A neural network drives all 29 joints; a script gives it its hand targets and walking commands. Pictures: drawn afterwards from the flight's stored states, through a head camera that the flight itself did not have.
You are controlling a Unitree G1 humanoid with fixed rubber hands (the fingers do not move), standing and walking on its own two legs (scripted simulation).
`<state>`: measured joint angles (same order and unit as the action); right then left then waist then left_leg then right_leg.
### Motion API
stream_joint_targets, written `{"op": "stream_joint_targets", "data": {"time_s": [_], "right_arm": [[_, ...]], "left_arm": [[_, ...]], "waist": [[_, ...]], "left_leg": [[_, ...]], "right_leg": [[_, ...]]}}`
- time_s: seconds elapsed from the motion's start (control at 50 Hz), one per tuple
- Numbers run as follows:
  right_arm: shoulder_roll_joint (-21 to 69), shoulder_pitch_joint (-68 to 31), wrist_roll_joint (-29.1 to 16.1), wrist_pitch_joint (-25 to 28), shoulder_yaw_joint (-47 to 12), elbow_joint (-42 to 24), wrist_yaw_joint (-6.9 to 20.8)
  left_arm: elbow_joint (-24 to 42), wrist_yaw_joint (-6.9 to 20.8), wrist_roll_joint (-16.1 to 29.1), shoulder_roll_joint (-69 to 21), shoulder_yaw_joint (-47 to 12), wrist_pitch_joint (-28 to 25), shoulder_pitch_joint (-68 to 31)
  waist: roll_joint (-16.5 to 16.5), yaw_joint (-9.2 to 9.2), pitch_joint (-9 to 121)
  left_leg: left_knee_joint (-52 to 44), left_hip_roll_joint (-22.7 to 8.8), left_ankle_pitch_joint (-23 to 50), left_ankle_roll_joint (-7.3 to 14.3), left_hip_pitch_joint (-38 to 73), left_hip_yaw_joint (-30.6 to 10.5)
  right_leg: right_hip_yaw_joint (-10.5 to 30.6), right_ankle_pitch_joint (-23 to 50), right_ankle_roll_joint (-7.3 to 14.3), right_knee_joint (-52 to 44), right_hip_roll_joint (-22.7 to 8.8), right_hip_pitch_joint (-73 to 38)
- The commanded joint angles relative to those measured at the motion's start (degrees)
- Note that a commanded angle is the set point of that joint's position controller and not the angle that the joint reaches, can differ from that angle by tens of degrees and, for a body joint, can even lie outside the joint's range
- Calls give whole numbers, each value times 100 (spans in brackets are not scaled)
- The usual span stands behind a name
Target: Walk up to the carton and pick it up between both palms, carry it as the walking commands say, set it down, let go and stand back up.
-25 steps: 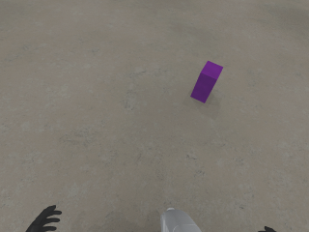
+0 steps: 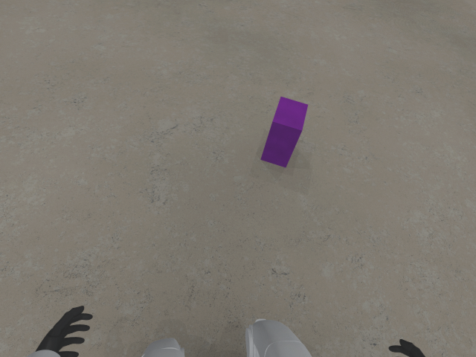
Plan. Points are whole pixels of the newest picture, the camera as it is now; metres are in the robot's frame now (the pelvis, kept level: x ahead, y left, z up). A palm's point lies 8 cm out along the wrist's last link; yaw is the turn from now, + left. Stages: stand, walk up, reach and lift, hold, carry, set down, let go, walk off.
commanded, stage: walk up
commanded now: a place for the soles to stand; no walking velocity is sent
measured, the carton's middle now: (283, 133) +1.18 -0.30 -0.59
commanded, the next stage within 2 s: none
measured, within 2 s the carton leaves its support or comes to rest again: neither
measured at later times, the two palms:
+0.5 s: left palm (107, 211) +0.39 +0.28 -0.11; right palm (405, 279) +0.26 -0.34 -0.08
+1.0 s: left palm (167, 145) +0.57 +0.18 -0.08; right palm (429, 239) +0.36 -0.44 -0.08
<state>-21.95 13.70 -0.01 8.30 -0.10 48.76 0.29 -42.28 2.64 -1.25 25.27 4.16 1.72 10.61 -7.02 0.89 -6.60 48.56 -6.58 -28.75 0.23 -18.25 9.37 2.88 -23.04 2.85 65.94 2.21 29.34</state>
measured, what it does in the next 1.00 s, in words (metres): walks ahead, turning right: right foot, then left foot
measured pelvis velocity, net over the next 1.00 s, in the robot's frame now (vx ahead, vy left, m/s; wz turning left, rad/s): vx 0.37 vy -0.10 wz -0.26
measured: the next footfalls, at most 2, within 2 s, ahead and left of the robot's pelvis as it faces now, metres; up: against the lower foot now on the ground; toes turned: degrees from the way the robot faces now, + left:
right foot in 0.20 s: +0.25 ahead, -0.16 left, +0.00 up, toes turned -2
left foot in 0.46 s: +0.32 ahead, +0.10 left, +0.00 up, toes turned +1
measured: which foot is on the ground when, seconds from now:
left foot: down 0.00-0.24, up 0.26-0.44, down 0.46-0.80, up 0.82-1.00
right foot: up 0.00-0.18, down 0.20-0.46, up 0.48-0.76, down 0.78-1.00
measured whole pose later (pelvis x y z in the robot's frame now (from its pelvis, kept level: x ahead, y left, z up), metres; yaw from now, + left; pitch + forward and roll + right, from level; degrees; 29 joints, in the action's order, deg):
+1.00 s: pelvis +0.37 -0.10 -0.01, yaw -15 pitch -4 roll +0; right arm -27.3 16.7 0.0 7.0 -0.1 46.8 0.2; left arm -42.2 2.7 -1.2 25.5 4.2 -2.2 12.8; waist -0.3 -0.3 -6.2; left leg 65.0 -8.3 -26.1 -0.9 -30.8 2.8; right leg 2.7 -19.8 1.5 49.3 3.1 26.0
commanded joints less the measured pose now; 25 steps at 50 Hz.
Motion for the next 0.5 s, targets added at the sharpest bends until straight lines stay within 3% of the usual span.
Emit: {"op": "stream_joint_targets", "data": {"time_s": [0.0,0.02,0.04,0.08,0.1,0.12,0.14,0.16,0.18,0.2,0.22,0.24,0.26,0.28,0.3,0.32,0.34,0.36,0.38,0.4,0.42,0.44,0.46,0.48], "right_arm": [[-2042,720,215,64,784,-234,-238],[-2095,854,174,21,835,-246,-202],[-1966,842,143,11,812,-252,-204],[-2108,791,99,-47,840,-408,-172],[-2157,643,126,-67,860,-439,-155],[-2211,591,50,-77,861,-450,-126],[-2211,575,25,-103,796,-560,-98],[-1772,277,73,-84,726,-671,-118],[-1155,424,-61,-29,441,-967,-103],[-1655,-310,-144,29,452,-1118,-171],[-1793,-399,-154,60,483,-1040,-196],[-1678,-363,-242,89,387,-956,-190],[-1684,25,-205,93,422,-805,-135],[-1583,182,-156,14,467,-635,-119],[-1656,321,-131,-6,503,-609,-112],[-1746,344,-77,-27,598,-544,-103],[-1735,588,-65,-34,619,-487,-91],[-1582,1148,-45,-3,645,-293,-86],[-1431,1921,7,38,690,12,-128],[-1790,2675,128,59,865,330,-217],[-2587,2750,223,69,977,219,-256],[-2861,1775,52,37,999,-151,-238],[-2857,941,4,30,961,-249,-220],[-2635,904,100,49,951,-349,-258]], "left_arm": [[473,131,10,986,318,-312,-830],[572,133,50,941,265,-332,-1068],[716,177,24,932,290,-346,-1301],[800,238,51,711,208,-358,-1476],[708,269,15,789,243,-373,-1214],[530,238,33,843,276,-380,-879],[345,189,67,807,362,-422,-178],[-124,157,-23,1387,579,-492,978],[-164,35,-10,2196,814,-499,1538],[-216,-33,218,2278,755,-466,1603],[-146,-50,329,2049,665,-496,1395],[13,-158,253,1754,585,-490,1052],[61,-212,192,1500,569,-428,856],[148,-234,194,1315,450,-427,625],[208,-232,188,1359,413,-433,286],[255,-195,129,1267,409,-434,57],[337,-163,104,1411,376,-421,-105],[347,-125,77,1384,384,-421,-445],[496,-59,79,1269,331,-381,-847],[568,-53,111,832,216,-380,-924],[785,-51,69,212,68,-435,-882],[654,-107,-24,802,187,-329,-643],[465,-94,-45,1355,363,-312,-767],[578,-10,-81,1506,353,-313,-1003]], "waist": [[2103,261,513],[1907,402,293],[1778,473,212],[1901,463,309],[1890,356,667],[1714,143,1005],[1692,-292,1415],[850,-905,1873],[-1446,-1125,2005],[-1361,-1139,2064],[-536,-1044,1880],[-43,-935,1562],[3,-818,1607],[82,-605,1367],[-149,-346,1156],[-81,-212,946],[-350,-106,972],[-509,227,1158],[-221,599,1073],[939,1058,1190],[2831,1000,1046],[1606,461,976],[1259,449,425],[802,422,-34]], "left_leg": [[-2470,-1537,3627,837,2337,-1440],[-2337,-1369,3945,920,2234,-1135],[-2466,-1439,4039,993,2257,-1048],[-2354,-1313,4121,1023,2203,-468],[-2107,-1319,4439,1037,2461,-391],[-1584,-1153,5087,951,2180,-36],[-519,-989,5628,791,1602,275],[1214,-827,4977,549,25,418],[2964,305,1573,145,-2074,219],[3336,639,-144,157,-2881,-649],[3336,394,-178,111,-2751,-1035],[3354,198,-70,98,-2872,-1149],[2877,45,-98,35,-2667,-1010],[2438,-91,-128,29,-2247,-1025],[1610,-155,-441,55,-1843,-1193],[895,-158,-709,108,-1422,-1166],[214,-28,-666,85,-761,-853],[-443,82,261,86,120,-606],[-1106,314,1407,85,1323,-16],[-1593,226,1196,230,2382,-596],[-2942,-1681,783,539,2611,-3455],[-3655,-2545,-898,989,1750,-4689],[-3736,-2435,-1776,1549,1129,-4344],[-3505,-2244,-1710,1644,1067,-4358]], "right_leg": [[242,155,-213,-83,-551,1912],[-61,85,-210,-888,-504,1820],[-42,68,-195,-1261,-484,1726],[-622,304,-41,-2371,-455,1220],[-890,253,35,-2628,-169,817],[-1229,420,40,-2988,69,-27],[-1391,901,177,-3405,347,-1299],[-743,1048,506,-3124,161,-3167],[2483,1701,1340,-3861,-1371,-4238],[3960,3171,2073,-4119,-1882,-4744],[3669,3891,2352,-3735,-2038,-4500],[2987,5070,2118,-3528,-1884,-4165],[2322,5254,1880,-3254,-1825,-3945],[1814,4951,1642,-3149,-1629,-3080],[1663,4447,1507,-3061,-1480,-2432],[1723,3974,1437,-3138,-1550,-1736],[1486,3557,1474,-3211,-1490,-1106],[1188,2862,1316,-2939,-1244,-557],[727,1685,1100,-2352,-902,414],[427,1120,692,-809,-504,1411],[199,-970,202,726,474,2711],[827,-769,89,816,-7,2473],[704,-716,-23,1004,-352,2347],[542,-452,-92,1174,-540,2498]]}}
